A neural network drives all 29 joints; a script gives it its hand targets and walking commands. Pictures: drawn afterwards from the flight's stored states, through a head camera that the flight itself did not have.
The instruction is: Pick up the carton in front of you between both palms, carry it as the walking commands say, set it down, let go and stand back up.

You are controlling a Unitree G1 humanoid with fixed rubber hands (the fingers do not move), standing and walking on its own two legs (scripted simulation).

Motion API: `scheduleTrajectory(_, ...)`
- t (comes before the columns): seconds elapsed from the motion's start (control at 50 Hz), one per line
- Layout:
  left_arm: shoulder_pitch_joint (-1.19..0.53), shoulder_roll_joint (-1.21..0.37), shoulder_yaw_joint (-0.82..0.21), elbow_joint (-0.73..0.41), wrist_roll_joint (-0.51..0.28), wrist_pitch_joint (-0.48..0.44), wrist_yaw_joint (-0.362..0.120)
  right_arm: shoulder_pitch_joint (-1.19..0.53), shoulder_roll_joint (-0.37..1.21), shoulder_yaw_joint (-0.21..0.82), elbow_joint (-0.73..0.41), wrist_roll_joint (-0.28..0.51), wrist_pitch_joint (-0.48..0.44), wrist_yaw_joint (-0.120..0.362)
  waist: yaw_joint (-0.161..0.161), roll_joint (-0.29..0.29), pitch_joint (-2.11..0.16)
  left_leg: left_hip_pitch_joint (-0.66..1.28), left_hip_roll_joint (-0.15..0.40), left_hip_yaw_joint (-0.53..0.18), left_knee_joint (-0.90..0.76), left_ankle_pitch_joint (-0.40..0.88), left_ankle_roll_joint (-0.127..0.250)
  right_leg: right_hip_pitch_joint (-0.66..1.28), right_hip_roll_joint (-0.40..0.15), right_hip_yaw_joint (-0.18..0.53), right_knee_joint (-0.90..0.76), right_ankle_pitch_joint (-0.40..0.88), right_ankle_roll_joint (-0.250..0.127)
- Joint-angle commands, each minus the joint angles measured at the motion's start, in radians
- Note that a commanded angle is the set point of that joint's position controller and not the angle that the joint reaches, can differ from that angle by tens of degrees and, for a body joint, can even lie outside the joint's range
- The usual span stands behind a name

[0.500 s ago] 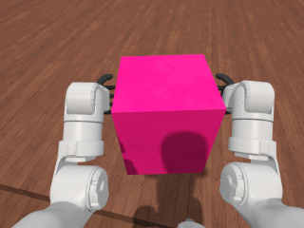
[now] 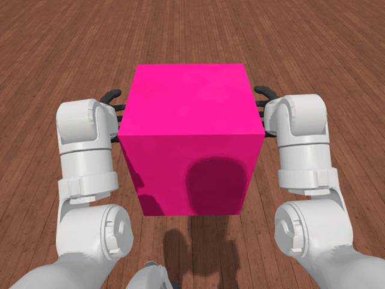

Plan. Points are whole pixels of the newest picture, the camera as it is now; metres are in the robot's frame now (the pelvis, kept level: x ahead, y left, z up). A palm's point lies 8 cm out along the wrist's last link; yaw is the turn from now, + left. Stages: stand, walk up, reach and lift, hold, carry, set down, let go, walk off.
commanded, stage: carry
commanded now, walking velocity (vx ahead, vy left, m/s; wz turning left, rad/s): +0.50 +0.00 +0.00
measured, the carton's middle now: (191, 143) +0.39 -0.05 +0.10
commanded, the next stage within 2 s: none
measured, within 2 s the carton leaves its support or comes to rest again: neither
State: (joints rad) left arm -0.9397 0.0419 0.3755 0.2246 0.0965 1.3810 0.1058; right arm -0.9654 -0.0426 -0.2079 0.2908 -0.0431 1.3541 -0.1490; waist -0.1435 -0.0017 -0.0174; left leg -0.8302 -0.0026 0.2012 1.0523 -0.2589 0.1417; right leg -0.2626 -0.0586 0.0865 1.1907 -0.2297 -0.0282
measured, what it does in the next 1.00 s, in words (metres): climbs: right foot, then left foot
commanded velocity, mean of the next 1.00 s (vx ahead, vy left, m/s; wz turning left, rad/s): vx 0.50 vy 0.00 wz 0.00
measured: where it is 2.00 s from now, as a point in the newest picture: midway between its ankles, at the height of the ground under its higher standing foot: (177, 177)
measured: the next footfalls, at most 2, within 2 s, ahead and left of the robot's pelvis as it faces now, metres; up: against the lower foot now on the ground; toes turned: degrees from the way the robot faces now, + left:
right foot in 0.50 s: +0.46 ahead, -0.13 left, +0.00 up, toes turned -7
left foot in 0.96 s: +0.70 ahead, +0.10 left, +0.00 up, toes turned +9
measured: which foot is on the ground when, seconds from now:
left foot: down 0.00-0.52, up 0.54-0.94, down 0.96-1.00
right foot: up 0.00-0.48, down 0.50-0.98, up 1.00-1.00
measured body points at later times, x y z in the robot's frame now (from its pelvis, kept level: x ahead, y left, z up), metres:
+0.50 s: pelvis +0.30 -0.03 +0.08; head +0.27 -0.03 +0.53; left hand +0.68 +0.12 +0.28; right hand +0.68 -0.18 +0.28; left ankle +0.16 +0.07 -0.63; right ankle +0.42 -0.12 -0.64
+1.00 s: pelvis +0.58 +0.00 +0.09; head +0.60 +0.01 +0.54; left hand +0.92 +0.16 +0.18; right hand +0.93 -0.15 +0.19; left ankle +0.66 +0.09 -0.64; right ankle +0.44 -0.12 -0.61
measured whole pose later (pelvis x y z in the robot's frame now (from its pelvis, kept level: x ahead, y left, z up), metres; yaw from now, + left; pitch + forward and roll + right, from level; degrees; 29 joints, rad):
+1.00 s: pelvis +0.58 +0.00 +0.09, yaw -1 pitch +5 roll +1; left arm -0.45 -0.10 0.24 -0.09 0.11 1.20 0.11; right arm -0.51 0.11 -0.22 -0.01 -0.11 1.18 -0.12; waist 0.00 -0.03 -0.08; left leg -0.44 0.02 0.19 0.46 -0.11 0.07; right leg -0.21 -0.07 -0.08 0.74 -0.44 0.02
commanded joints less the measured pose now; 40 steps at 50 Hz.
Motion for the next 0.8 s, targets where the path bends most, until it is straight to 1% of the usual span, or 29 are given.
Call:
scheduleTrajectory(0.0,-0.674,-1.001,-0.459,-0.038,-0.297,-0.025,-0.192,-0.907,1.248,0.515,-0.225,0.560,-0.037,0.279,0.080,0.092,-0.657,0.832,0.267,-0.820,-0.519,0.161,0.168,-0.423,0.106,0.077,0.633,-0.032,-0.043)
scheduleTrajectory(0.04,-0.740,-1.017,-0.487,-0.115,-0.314,-0.034,-0.179,-0.958,1.280,0.524,-0.299,0.582,-0.052,0.286,0.101,0.088,-0.566,0.755,0.254,-0.681,-0.530,0.041,0.131,-0.514,0.050,0.052,0.612,-0.057,-0.072)
scheduleTrajectory(0.06,-0.744,-1.013,-0.506,-0.139,-0.321,-0.036,-0.172,-0.938,1.285,0.525,-0.304,0.583,-0.052,0.283,0.089,0.052,-0.547,0.757,0.245,-0.632,-0.544,0.006,0.120,-0.543,0.038,0.030,0.574,-0.074,-0.077)
scheduleTrajectory(0.08,-0.720,-1.023,-0.523,-0.150,-0.327,-0.036,-0.169,-0.900,1.268,0.525,-0.316,0.571,-0.053,0.277,0.078,0.025,-0.540,0.768,0.267,-0.609,-0.569,0.032,0.141,-0.557,0.034,0.002,0.494,-0.198,-0.070)
scheduleTrajectory(0.1,-0.695,-1.023,-0.535,-0.156,-0.329,-0.038,-0.168,-0.864,1.256,0.520,-0.317,0.554,-0.051,0.269,0.071,-0.012,-0.526,0.785,0.273,-0.583,-0.580,0.051,0.144,-0.581,0.024,-0.008,0.413,-0.256,-0.069)
scheduleTrajectory(0.12,-0.661,-1.033,-0.558,-0.152,-0.333,-0.038,-0.169,-0.832,1.237,0.517,-0.314,0.533,-0.049,0.263,0.069,-0.030,-0.536,0.822,0.273,-0.551,-0.569,0.140,0.133,-0.600,0.002,-0.029,0.322,-0.213,-0.068)
scheduleTrajectory(0.14,-0.633,-1.036,-0.573,-0.149,-0.341,-0.038,-0.172,-0.796,1.217,0.517,-0.306,0.513,-0.044,0.259,0.070,-0.009,-0.536,0.841,0.282,-0.520,-0.573,0.208,0.134,-0.623,-0.008,-0.046,0.272,-0.163,-0.064)
scheduleTrajectory(0.16,-0.627,-1.040,-0.594,-0.146,-0.348,-0.036,-0.175,-0.767,1.199,0.516,-0.293,0.496,-0.040,0.256,0.072,0.027,-0.529,0.870,0.276,-0.487,-0.589,0.247,0.135,-0.653,-0.019,-0.055,0.212,-0.108,-0.057)
scheduleTrajectory(0.2,-0.642,-1.043,-0.630,-0.155,-0.369,-0.032,-0.177,-0.715,1.159,0.513,-0.268,0.466,-0.030,0.252,0.068,0.075,-0.517,0.905,0.258,-0.422,-0.616,0.291,0.140,-0.692,-0.041,-0.078,0.092,-0.021,-0.033)
scheduleTrajectory(0.22,-0.648,-1.048,-0.647,-0.153,-0.376,-0.029,-0.176,-0.690,1.139,0.506,-0.254,0.449,-0.024,0.252,0.068,0.090,-0.501,0.897,0.245,-0.382,-0.634,0.293,0.129,-0.680,-0.050,-0.089,0.009,0.019,-0.021)
scheduleTrajectory(0.26,-0.648,-1.050,-0.661,-0.128,-0.389,-0.023,-0.177,-0.649,1.100,0.492,-0.211,0.420,-0.011,0.256,0.071,0.108,-0.465,0.867,0.209,-0.300,-0.669,0.324,0.100,-0.602,-0.044,-0.123,-0.169,0.095,-0.005)
scheduleTrajectory(0.34,-0.657,-1.072,-0.655,-0.052,-0.421,-0.016,-0.189,-0.606,1.058,0.453,-0.116,0.385,-0.001,0.265,0.067,0.142,-0.388,0.889,0.178,-0.232,-0.692,0.421,0.063,-0.503,0.000,-0.208,-0.437,0.156,-0.002)
scheduleTrajectory(0.38,-0.658,-1.091,-0.638,-0.006,-0.432,-0.018,-0.195,-0.597,1.048,0.425,-0.074,0.372,-0.005,0.267,0.074,0.165,-0.357,0.904,0.171,-0.201,-0.673,0.512,0.028,-0.435,0.029,-0.235,-0.550,0.171,-0.010)
scheduleTrajectory(0.4,-0.659,-1.100,-0.627,0.018,-0.436,-0.020,-0.198,-0.592,1.045,0.411,-0.053,0.364,-0.008,0.267,0.081,0.179,-0.348,0.913,0.172,-0.187,-0.650,0.593,0.008,-0.389,0.047,-0.248,-0.609,0.172,-0.016)
scheduleTrajectory(0.42,-0.655,-1.108,-0.614,0.043,-0.439,-0.025,-0.201,-0.585,1.048,0.398,-0.031,0.357,-0.012,0.267,0.091,0.190,-0.350,0.913,0.170,-0.166,-0.602,0.713,-0.015,-0.311,0.072,-0.268,-0.668,0.177,-0.024)
scheduleTrajectory(0.44,-0.634,-1.114,-0.596,0.076,-0.437,-0.032,-0.204,-0.579,1.054,0.387,-0.013,0.353,-0.016,0.267,0.121,0.166,-0.375,0.887,0.156,-0.119,-0.497,0.765,-0.047,-0.167,0.096,-0.301,-0.761,0.212,-0.029)
scheduleTrajectory(0.46,-0.616,-1.118,-0.575,0.101,-0.431,-0.042,-0.207,-0.564,1.062,0.380,0.007,0.351,-0.021,0.269,0.145,0.131,-0.435,0.784,0.132,-0.083,-0.368,0.689,-0.082,0.058,0.083,-0.290,-0.781,0.231,-0.038)
scheduleTrajectory(0.48,-0.582,-1.116,-0.547,0.125,-0.427,-0.051,-0.212,-0.569,1.063,0.371,0.019,0.349,-0.027,0.271,0.177,0.042,-0.514,0.580,0.121,-0.087,-0.166,0.351,-0.116,0.307,-0.099,-0.056,-0.760,0.206,-0.064)
scheduleTrajectory(0.5,-0.609,-1.079,-0.528,0.123,-0.405,-0.064,-0.208,-0.583,1.110,0.365,0.046,0.352,-0.029,0.274,0.167,-0.224,-0.582,0.264,0.016,-0.110,0.086,-0.014,-0.147,0.565,-0.351,0.362,-0.743,0.289,-0.205)
scheduleTrajectory(0.52,-0.571,-1.099,-0.523,0.122,-0.400,-0.078,-0.208,-0.597,1.116,0.375,0.026,0.359,-0.038,0.276,0.191,-0.286,-0.544,0.091,-0.034,-0.169,0.229,-0.233,-0.140,0.551,-0.349,0.496,-0.843,0.221,-0.251)
scheduleTrajectory(0.54,-0.589,-1.125,-0.520,0.071,-0.408,-0.089,-0.212,-0.628,1.156,0.392,0.005,0.372,-0.049,0.276,0.182,-0.198,-0.500,0.050,0.019,-0.212,0.269,-0.216,-0.115,0.491,-0.319,0.395,-0.841,0.162,-0.225)
scheduleTrajectory(0.56,-0.634,-1.160,-0.541,0.009,-0.428,-0.101,-0.217,-0.639,1.179,0.404,-0.023,0.382,-0.060,0.274,0.176,-0.089,-0.482,0.054,0.047,-0.224,0.244,-0.147,-0.109,0.418,-0.288,0.310,-0.850,0.126,-0.194)
scheduleTrajectory(0.58,-0.679,-1.183,-0.572,-0.059,-0.450,-0.112,-0.218,-0.639,1.208,0.419,-0.054,0.395,-0.070,0.270,0.159,-0.061,-0.453,0.082,0.080,-0.230,0.180,-0.091,-0.113,0.332,-0.270,0.230,-0.881,0.099,-0.160)
scheduleTrajectory(0.6,-0.700,-1.200,-0.599,-0.106,-0.465,-0.121,-0.218,-0.642,1.228,0.440,-0.091,0.408,-0.079,0.264,0.148,-0.083,-0.453,0.120,0.098,-0.229,0.121,-0.054,-0.123,0.282,-0.247,0.167,-0.910,0.047,-0.137)
scheduleTrajectory(0.62,-0.692,-1.211,-0.618,-0.136,-0.470,-0.128,-0.216,-0.640,1.246,0.461,-0.123,0.420,-0.088,0.257,0.147,-0.111,-0.462,0.142,0.095,-0.204,0.081,-0.023,-0.136,0.276,-0.229,0.117,-0.931,0.040,-0.128)
scheduleTrajectory(0.66,-0.630,-1.217,-0.645,-0.168,-0.468,-0.139,-0.211,-0.607,1.263,0.504,-0.174,0.433,-0.104,0.244,0.152,-0.143,-0.479,0.147,0.100,-0.177,-0.026,-0.002,-0.157,0.305,-0.214,0.047,-0.954,0.073,-0.136)
scheduleTrajectory(0.7,-0.561,-1.205,-0.664,-0.186,-0.451,-0.152,-0.209,-0.555,1.255,0.525,-0.209,0.426,-0.123,0.238,0.162,-0.128,-0.476,0.138,0.104,-0.154,-0.158,0.013,-0.175,0.351,-0.210,0.005,-0.963,0.162,-0.151)
scheduleTrajectory(0.72,-0.507,-1.212,-0.684,-0.176,-0.445,-0.153,-0.209,-0.505,1.274,0.551,-0.199,0.426,-0.124,0.237,0.165,-0.116,-0.470,0.150,0.099,-0.137,-0.228,0.026,-0.178,0.370,-0.202,-0.022,-0.956,0.226,-0.151)
scheduleTrajectory(0.78,-0.407,-1.211,-0.732,-0.218,-0.420,-0.168,-0.214,-0.404,1.283,0.601,-0.234,0.412,-0.140,0.246,0.172,-0.145,-0.462,0.185,0.067,-0.090,-0.388,0.118,-0.166,0.451,-0.175,-0.084,-0.917,0.450,-0.123)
